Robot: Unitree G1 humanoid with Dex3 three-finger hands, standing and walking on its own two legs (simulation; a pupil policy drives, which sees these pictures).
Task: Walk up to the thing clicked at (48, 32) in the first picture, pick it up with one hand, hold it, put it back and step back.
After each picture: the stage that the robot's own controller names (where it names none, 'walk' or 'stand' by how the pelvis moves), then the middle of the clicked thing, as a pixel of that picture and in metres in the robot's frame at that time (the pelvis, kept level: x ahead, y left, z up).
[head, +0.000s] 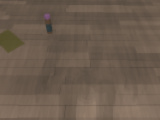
stand; (48, 24) +1.62 +0.38 -0.65
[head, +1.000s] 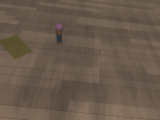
walk; (59, 34) +1.52 +0.15 -0.63
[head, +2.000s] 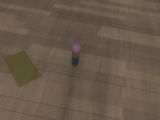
walk; (75, 56) +1.00 +0.03 -0.64
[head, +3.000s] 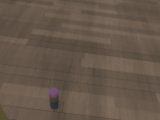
walk; (54, 99) +0.63 +0.15 -0.64
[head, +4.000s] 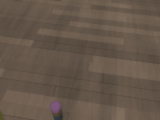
stand; (57, 112) +0.47 +0.16 -0.64
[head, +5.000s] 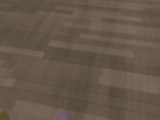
stand; out of the picture +0.44 +0.14 -0.66
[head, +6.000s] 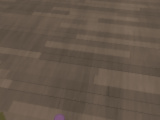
stand; out of the picture +0.44 +0.16 -0.66
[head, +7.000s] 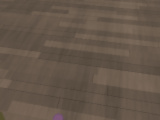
stand; out of the picture +0.44 +0.18 -0.66
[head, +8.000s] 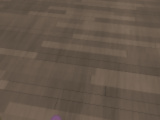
stand; out of the picture +0.43 +0.18 -0.66
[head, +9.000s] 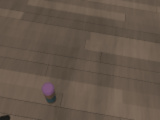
go down; (49, 94) +0.46 +0.17 -0.55
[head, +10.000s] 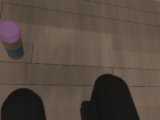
go down; (13, 43) +0.52 +0.20 -0.25
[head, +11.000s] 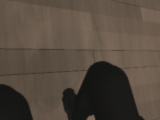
close in; out of the picture +0.52 +0.22 -0.19
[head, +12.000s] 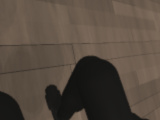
close; out of the picture +0.51 +0.25 -0.18
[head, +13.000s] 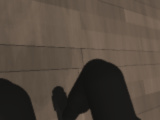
lift; out of the picture +0.44 +0.22 -0.17
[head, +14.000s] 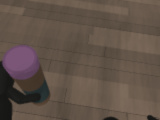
lift; (32, 81) +0.33 +0.15 +0.04
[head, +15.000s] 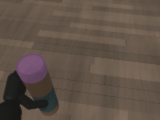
hold; (42, 89) +0.31 +0.13 +0.05
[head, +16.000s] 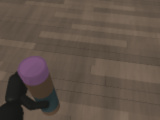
hold; (43, 90) +0.31 +0.13 +0.05
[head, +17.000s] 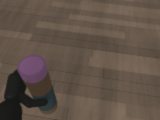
crouch; (41, 89) +0.32 +0.14 +0.02
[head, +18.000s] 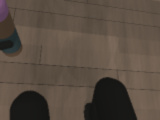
crouch; (3, 30) +0.49 +0.18 -0.03
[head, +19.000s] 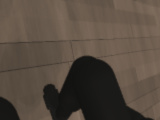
lower; out of the picture +0.47 +0.24 -0.18
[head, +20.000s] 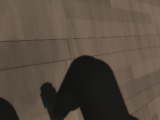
lower; out of the picture +0.49 +0.24 -0.19
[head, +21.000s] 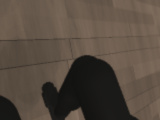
lower; out of the picture +0.49 +0.24 -0.19
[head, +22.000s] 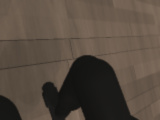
lower; out of the picture +0.48 +0.24 -0.19
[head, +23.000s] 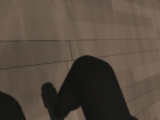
loosen; out of the picture +0.48 +0.21 -0.19
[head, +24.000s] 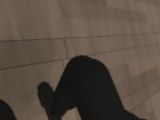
withdraw; out of the picture +0.47 +0.22 -0.20
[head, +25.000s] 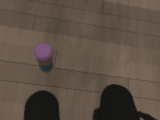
walk; (44, 59) +0.49 +0.14 -0.31
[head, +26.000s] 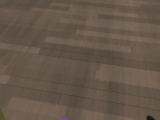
stand; out of the picture +0.41 +0.11 -0.59
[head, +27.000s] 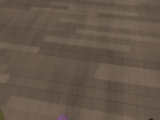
stand; out of the picture +0.41 +0.13 -0.60
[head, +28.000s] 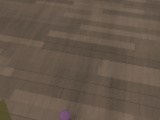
stand; out of the picture +0.42 +0.12 -0.61
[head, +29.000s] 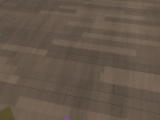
walk; out of the picture +0.42 +0.13 -0.66
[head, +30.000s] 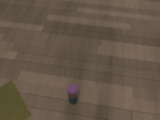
walk; (72, 95) +0.55 +0.08 -0.64
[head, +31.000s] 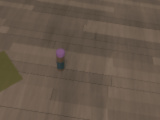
walk; (60, 60) +0.86 +0.12 -0.64
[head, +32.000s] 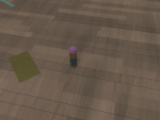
stand; (73, 57) +1.06 +0.12 -0.64
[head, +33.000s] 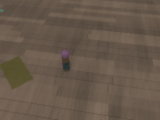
stand; (65, 61) +1.05 +0.15 -0.66
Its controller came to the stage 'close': yes
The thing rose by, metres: 0.69
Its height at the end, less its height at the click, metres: +0.00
